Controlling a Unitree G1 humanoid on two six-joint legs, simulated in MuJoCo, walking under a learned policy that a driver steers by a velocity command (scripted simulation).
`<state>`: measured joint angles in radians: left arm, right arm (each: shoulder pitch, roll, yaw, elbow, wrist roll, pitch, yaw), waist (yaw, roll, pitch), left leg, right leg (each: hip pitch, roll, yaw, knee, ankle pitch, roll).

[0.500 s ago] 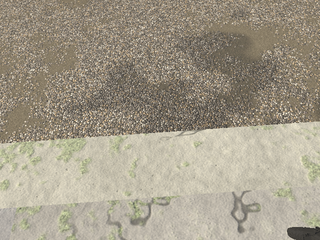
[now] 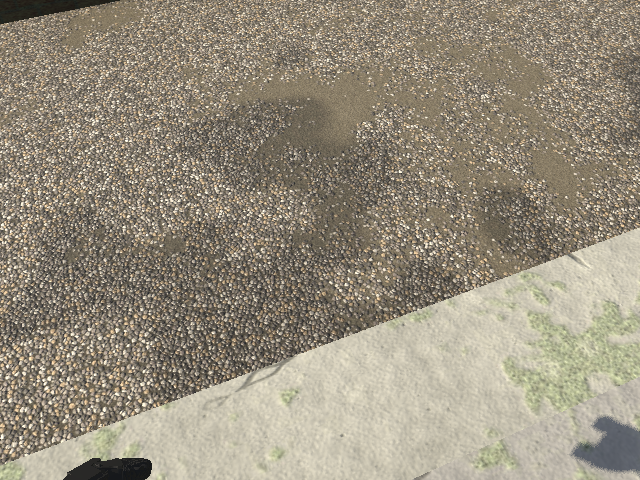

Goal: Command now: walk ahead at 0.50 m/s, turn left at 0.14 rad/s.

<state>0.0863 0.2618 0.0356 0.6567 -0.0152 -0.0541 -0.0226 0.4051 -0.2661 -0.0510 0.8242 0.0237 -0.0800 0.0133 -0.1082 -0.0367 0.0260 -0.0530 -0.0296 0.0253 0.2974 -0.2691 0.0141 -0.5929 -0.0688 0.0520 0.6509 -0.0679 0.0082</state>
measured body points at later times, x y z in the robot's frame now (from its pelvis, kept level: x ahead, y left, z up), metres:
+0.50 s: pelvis +0.23 -0.01 -0.01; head +0.25 +0.01 +0.44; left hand +0.16 +0.26 -0.15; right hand +0.46 -0.20 -0.11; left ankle +0.35 +0.17 -0.70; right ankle +0.17 -0.14 -0.74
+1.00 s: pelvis +0.41 +0.08 -0.01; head +0.40 +0.09 +0.44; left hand +0.46 +0.39 -0.10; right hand +0.60 -0.12 -0.12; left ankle +0.37 +0.15 -0.74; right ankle +0.57 +0.01 -0.69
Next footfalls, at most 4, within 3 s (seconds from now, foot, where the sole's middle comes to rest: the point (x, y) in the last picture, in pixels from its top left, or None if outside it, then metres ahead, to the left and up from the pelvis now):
0.08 right None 0.21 -0.13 -0.78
0.60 left None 0.41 0.16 -0.78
1.10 right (273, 437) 0.57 0.06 -0.78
1.46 left None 0.49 0.26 -0.78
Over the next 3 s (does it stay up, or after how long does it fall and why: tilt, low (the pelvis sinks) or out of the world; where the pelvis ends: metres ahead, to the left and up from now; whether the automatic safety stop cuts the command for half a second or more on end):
stays up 0.41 0.14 -0.02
